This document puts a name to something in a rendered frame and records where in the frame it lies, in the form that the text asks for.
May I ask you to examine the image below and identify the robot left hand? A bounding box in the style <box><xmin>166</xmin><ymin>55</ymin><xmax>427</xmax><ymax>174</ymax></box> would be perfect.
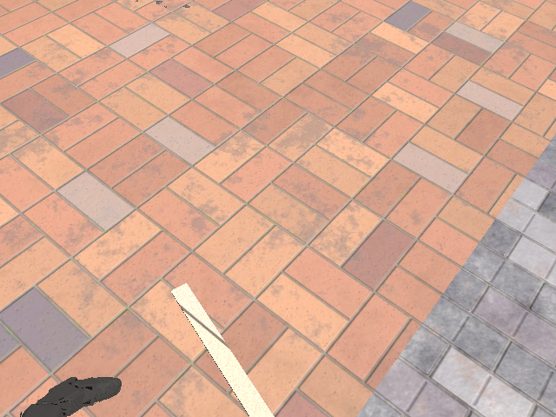
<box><xmin>20</xmin><ymin>377</ymin><xmax>122</xmax><ymax>417</ymax></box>

